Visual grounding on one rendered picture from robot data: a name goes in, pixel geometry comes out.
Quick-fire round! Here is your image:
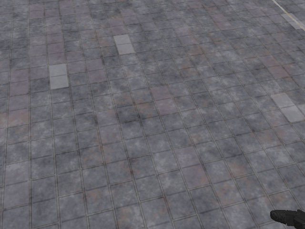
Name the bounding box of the right robot hand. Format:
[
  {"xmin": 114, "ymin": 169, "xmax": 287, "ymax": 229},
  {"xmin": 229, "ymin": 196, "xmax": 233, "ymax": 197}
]
[{"xmin": 270, "ymin": 209, "xmax": 305, "ymax": 229}]

